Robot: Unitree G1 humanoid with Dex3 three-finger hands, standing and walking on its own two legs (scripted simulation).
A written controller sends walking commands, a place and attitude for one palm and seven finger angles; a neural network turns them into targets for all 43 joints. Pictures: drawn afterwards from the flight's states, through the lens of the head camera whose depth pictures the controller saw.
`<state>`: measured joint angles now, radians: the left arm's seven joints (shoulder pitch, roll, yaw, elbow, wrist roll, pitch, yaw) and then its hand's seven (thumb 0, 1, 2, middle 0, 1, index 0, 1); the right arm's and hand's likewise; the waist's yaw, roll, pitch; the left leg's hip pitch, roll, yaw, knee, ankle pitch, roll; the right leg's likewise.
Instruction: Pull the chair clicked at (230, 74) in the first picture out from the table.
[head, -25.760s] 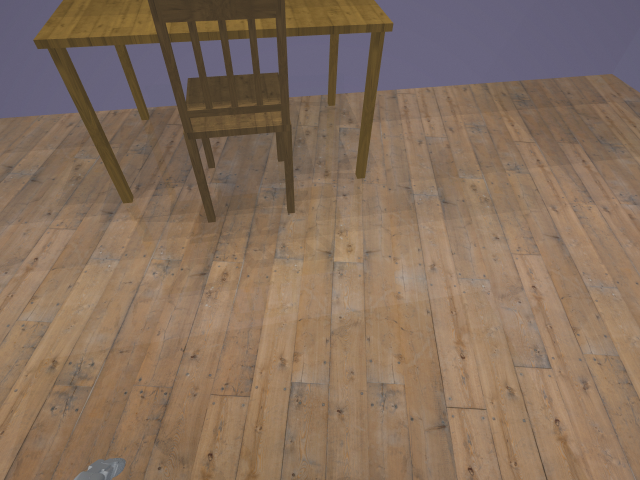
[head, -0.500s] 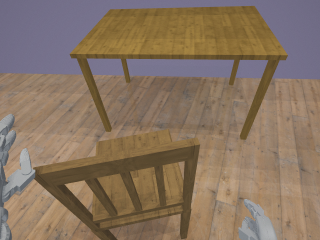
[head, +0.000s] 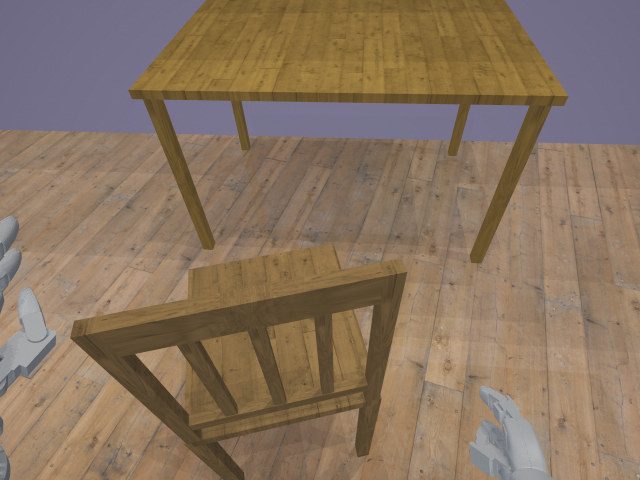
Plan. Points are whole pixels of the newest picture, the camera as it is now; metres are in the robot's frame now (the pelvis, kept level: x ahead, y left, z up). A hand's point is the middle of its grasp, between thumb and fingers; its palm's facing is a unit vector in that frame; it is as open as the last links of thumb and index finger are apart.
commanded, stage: step back with the hand held close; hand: left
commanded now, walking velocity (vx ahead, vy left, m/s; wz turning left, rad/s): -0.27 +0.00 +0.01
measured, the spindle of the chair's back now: (269, 367) +0.29 +0.12 -0.09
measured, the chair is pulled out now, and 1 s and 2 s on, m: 0.61 0.61 0.61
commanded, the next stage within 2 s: stop stepping back and stand still in 1.52 s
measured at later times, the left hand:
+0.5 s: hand (6, 421) +0.13 +0.27 +0.15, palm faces +0.45 -0.76 -0.47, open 7.4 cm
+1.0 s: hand out of the picture +0.11 +0.28 +0.16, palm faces +0.45 -0.74 -0.50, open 7.4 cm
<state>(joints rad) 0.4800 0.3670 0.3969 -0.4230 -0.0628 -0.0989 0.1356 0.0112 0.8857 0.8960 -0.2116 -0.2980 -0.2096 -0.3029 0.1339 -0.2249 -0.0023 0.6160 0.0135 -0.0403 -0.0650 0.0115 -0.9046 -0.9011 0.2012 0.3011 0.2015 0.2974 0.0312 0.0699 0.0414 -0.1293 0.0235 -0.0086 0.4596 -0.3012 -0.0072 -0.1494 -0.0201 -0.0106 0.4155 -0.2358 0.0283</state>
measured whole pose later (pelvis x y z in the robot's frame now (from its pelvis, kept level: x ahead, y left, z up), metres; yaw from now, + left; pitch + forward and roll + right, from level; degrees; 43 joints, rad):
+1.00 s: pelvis -0.09 +0.01 -0.02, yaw +1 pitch +2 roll -2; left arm 0.55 0.44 0.45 -0.57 -0.02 -0.20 0.19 0.01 0.88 0.90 -0.22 -0.30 -0.21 -0.30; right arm 0.16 -0.20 -0.03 0.65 -0.01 -0.09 -0.09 0.01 -0.90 -0.90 0.20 0.30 0.20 0.30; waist 0.00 0.00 0.03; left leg -0.44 0.02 -0.03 0.63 -0.22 0.01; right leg -0.43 -0.02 -0.02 0.54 -0.18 0.03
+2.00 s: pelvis -0.27 -0.04 -0.01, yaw +3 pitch -1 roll -1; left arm 0.54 0.40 0.39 -0.48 -0.03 -0.17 0.17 0.01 0.88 0.90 -0.21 -0.30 -0.21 -0.30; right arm 0.30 -0.24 -0.02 0.67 0.01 -0.08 -0.07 0.01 -0.90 -0.90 0.20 0.30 0.20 0.30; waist -0.04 0.00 -0.03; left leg -0.25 0.01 0.02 0.56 -0.33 0.04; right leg -0.29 -0.04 -0.07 0.54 -0.24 0.02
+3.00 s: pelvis -0.28 -0.04 +0.00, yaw +4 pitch -1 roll -1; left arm 0.36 0.20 0.00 1.07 0.00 0.04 0.03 -0.01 0.93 0.90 -0.20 -0.30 -0.20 -0.30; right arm 0.38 -0.17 0.00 1.05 -0.02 0.02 -0.03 0.01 -0.92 -0.90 0.20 0.30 0.20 0.30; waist 0.00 0.01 0.07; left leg -0.22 -0.01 0.00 0.46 -0.22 0.02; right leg -0.18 -0.03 -0.07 0.42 -0.22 0.01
